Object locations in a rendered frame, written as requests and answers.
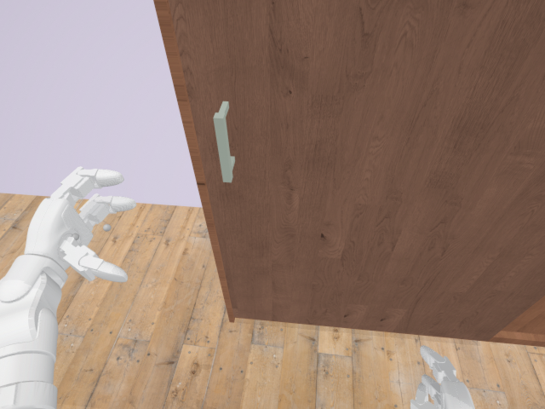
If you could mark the wardrobe door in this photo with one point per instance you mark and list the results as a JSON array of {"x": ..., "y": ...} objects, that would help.
[
  {"x": 531, "y": 321},
  {"x": 389, "y": 158}
]

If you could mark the handle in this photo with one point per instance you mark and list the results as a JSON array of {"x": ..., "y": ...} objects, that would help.
[{"x": 227, "y": 161}]

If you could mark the robot right hand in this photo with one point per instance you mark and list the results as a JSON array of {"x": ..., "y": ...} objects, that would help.
[{"x": 450, "y": 394}]

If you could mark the robot left forearm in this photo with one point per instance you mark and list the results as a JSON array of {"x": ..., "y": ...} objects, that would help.
[{"x": 30, "y": 293}]

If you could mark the robot left hand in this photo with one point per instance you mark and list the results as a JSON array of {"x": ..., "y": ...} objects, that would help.
[{"x": 55, "y": 220}]

